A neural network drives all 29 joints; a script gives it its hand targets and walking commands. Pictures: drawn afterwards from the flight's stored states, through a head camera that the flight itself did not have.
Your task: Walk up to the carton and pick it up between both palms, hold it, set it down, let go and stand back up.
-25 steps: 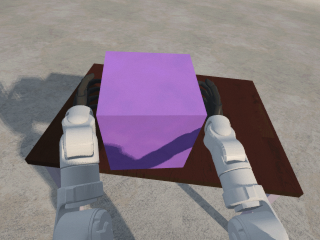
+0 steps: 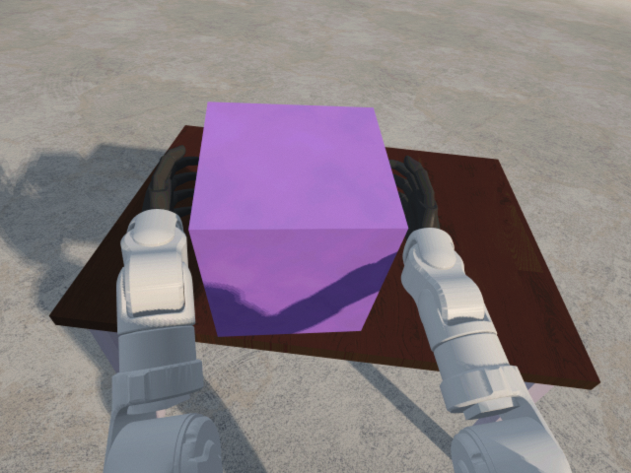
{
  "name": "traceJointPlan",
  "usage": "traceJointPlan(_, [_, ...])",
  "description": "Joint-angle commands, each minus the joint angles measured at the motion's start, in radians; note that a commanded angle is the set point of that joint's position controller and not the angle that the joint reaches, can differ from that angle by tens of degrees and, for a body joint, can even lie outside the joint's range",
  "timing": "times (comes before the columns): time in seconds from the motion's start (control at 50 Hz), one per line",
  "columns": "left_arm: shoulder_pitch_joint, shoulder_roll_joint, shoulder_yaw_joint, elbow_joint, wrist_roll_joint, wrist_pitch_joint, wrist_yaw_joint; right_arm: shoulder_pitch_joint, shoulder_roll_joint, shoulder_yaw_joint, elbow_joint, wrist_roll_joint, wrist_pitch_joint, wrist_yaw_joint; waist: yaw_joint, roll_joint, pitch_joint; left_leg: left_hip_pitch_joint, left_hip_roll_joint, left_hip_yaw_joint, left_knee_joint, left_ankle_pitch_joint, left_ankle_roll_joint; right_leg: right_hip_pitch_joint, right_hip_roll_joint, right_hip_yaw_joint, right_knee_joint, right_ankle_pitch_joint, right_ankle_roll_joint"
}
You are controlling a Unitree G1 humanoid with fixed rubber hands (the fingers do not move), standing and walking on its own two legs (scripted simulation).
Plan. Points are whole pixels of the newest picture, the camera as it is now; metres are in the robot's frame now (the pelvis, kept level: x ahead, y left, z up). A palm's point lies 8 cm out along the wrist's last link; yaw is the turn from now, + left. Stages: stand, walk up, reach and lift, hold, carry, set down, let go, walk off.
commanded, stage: hold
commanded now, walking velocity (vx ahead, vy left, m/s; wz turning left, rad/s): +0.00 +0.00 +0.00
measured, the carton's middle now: (291, 227) +0.40 +0.01 +0.12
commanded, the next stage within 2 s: none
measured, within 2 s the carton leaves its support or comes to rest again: neither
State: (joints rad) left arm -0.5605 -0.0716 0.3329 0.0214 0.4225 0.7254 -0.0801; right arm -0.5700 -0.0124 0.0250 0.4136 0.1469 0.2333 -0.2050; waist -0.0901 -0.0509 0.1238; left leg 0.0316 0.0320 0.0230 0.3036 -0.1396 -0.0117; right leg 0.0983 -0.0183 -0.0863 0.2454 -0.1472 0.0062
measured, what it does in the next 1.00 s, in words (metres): stands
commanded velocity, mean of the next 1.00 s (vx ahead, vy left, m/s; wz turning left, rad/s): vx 0.00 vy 0.00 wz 0.00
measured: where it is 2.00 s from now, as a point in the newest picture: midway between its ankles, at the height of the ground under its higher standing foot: outside the picture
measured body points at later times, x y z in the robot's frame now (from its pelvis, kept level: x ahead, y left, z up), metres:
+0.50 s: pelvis +0.00 +0.00 +0.00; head -0.04 +0.02 +0.45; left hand +0.37 +0.16 +0.18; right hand +0.37 -0.14 +0.17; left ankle +0.03 +0.12 -0.75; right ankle +0.01 -0.12 -0.75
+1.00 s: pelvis +0.00 +0.00 +0.00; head -0.03 +0.02 +0.45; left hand +0.37 +0.17 +0.18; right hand +0.37 -0.14 +0.17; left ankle +0.03 +0.12 -0.75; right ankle +0.01 -0.12 -0.75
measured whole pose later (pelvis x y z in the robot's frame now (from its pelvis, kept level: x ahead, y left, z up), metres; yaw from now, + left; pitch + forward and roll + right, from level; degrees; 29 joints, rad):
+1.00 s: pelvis +0.00 +0.00 +0.00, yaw +0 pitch -11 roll -1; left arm -0.58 -0.06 0.33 0.05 0.42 0.73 -0.08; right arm -0.59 -0.01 0.01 0.44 0.14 0.23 -0.20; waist -0.09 -0.06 0.11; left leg 0.02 0.03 0.02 0.30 -0.13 -0.01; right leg 0.09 -0.02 -0.09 0.24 -0.14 0.00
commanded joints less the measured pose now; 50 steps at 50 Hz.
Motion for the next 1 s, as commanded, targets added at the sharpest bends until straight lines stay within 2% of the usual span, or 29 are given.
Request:
traceJointPlan(0.0, [-0.509,-0.449,-0.478,-0.089,-0.175,-0.053,-0.138,-0.673,0.474,0.317,-0.271,0.038,-0.079,0.097,-0.007,0.073,-0.387,0.147,-0.052,0.04,0.001,0.263,-0.019,0.005,0.063,-0.037,-0.019,0.144,0.011])
traceJointPlan(0.02, [-0.499,-0.442,-0.479,-0.094,-0.184,-0.053,-0.136,-0.678,0.476,0.325,-0.289,0.05,-0.079,0.097,0.0,0.074,-0.403,0.144,-0.056,0.044,0.006,0.278,-0.019,0.012,0.063,-0.033,-0.021,0.162,0.014])
traceJointPlan(0.04, [-0.507,-0.439,-0.474,-0.07,-0.175,-0.05,-0.136,-0.686,0.465,0.313,-0.27,0.04,-0.075,0.097,-0.01,0.069,-0.377,0.136,-0.056,0.042,-0.001,0.239,-0.018,0.001,0.063,-0.038,-0.024,0.128,0.013])
traceJointPlan(0.08, [-0.52,-0.448,-0.457,-0.057,-0.17,-0.047,-0.138,-0.691,0.465,0.295,-0.242,0.029,-0.074,0.102,0.0,0.069,-0.355,0.121,-0.052,0.047,-0.019,0.191,-0.013,-0.012,0.059,-0.037,-0.031,0.078,0.008])
traceJointPlan(0.1, [-0.52,-0.444,-0.45,-0.039,-0.161,-0.046,-0.14,-0.686,0.464,0.283,-0.221,0.02,-0.075,0.107,-0.005,0.069,-0.33,0.113,-0.05,0.048,-0.027,0.161,-0.006,-0.025,0.057,-0.039,-0.035,0.051,0.009])
traceJointPlan(0.18, [-0.518,-0.442,-0.462,-0.08,-0.179,-0.053,-0.141,-0.69,0.48,0.31,-0.267,0.035,-0.085,0.102,-0.003,0.071,-0.407,0.134,-0.063,0.05,0.002,0.239,-0.007,0.026,0.054,-0.029,-0.016,0.163,0.018])
traceJointPlan(0.24, [-0.526,-0.433,-0.46,-0.068,-0.178,-0.061,-0.141,-0.697,0.499,0.316,-0.26,0.034,-0.083,0.094,-0.005,0.052,-0.4,0.122,-0.063,0.048,0.002,0.236,0.001,0.034,0.052,-0.027,-0.013,0.176,0.023])
traceJointPlan(0.34, [-0.55,-0.429,-0.437,-0.024,-0.162,-0.062,-0.144,-0.714,0.495,0.285,-0.224,0.007,-0.085,0.101,0.002,0.053,-0.357,0.084,-0.059,0.053,-0.029,0.136,0.009,-0.001,0.048,-0.03,-0.025,0.072,0.022])
traceJointPlan(0.36, [-0.55,-0.43,-0.444,-0.024,-0.166,-0.062,-0.145,-0.699,0.495,0.276,-0.204,0.001,-0.084,0.103,-0.01,0.057,-0.349,0.086,-0.058,0.054,-0.032,0.126,0.007,-0.008,0.048,-0.032,-0.027,0.067,0.02])
traceJointPlan(0.48, [-0.55,-0.436,-0.434,-0.022,-0.165,-0.06,-0.147,-0.713,0.491,0.279,-0.208,0.013,-0.089,0.103,-0.004,0.067,-0.373,0.11,-0.057,0.053,-0.017,0.175,0.002,0.007,0.05,-0.032,-0.02,0.103,0.019])
traceJointPlan(0.56, [-0.539,-0.435,-0.443,-0.031,-0.163,-0.064,-0.143,-0.722,0.49,0.3,-0.235,0.025,-0.091,0.095,-0.005,0.059,-0.394,0.125,-0.061,0.053,-0.002,0.226,-0.003,0.02,0.052,-0.03,-0.016,0.157,0.024])
traceJointPlan(0.6, [-0.525,-0.429,-0.433,-0.013,-0.161,-0.058,-0.145,-0.718,0.482,0.295,-0.234,0.021,-0.09,0.093,-0.003,0.054,-0.381,0.121,-0.062,0.05,-0.005,0.213,-0.001,0.023,0.053,-0.033,-0.02,0.146,0.024])
traceJointPlan(0.64, [-0.523,-0.438,-0.448,-0.045,-0.173,-0.06,-0.144,-0.723,0.485,0.312,-0.26,0.031,-0.095,0.093,-0.002,0.048,-0.417,0.126,-0.06,0.045,0.001,0.239,-0.004,0.029,0.057,-0.033,-0.015,0.165,0.023])
traceJointPlan(0.74, [-0.524,-0.443,-0.468,-0.061,-0.177,-0.061,-0.136,-0.705,0.486,0.318,-0.257,0.047,-0.087,0.092,-0.002,0.068,-0.403,0.135,-0.059,0.045,0.01,0.269,-0.009,0.017,0.057,-0.031,-0.016,0.186,0.02])
traceJointPlan(0.78, [-0.526,-0.439,-0.462,-0.052,-0.172,-0.058,-0.14,-0.709,0.482,0.317,-0.255,0.043,-0.083,0.092,-0.007,0.067,-0.381,0.125,-0.059,0.044,0.002,0.24,-0.006,0.014,0.057,-0.032,-0.017,0.154,0.024])
traceJointPlan(0.86, [-0.539,-0.454,-0.486,-0.075,-0.187,-0.06,-0.134,-0.681,0.474,0.303,-0.235,0.038,-0.078,0.099,-0.012,0.088,-0.39,0.136,-0.05,0.039,-0.003,0.242,-0.022,-0.003,0.064,-0.036,-0.024,0.128,0.008])
traceJointPlan(0.98, [-0.514,-0.457,-0.46,-0.045,-0.17,-0.045,-0.14,-0.683,0.459,0.277,-0.224,0.021,-0.081,0.104,-0.011,0.081,-0.35,0.118,-0.05,0.046,-0.018,0.192,-0.015,-0.005,0.061,-0.038,-0.033,0.086,0.005])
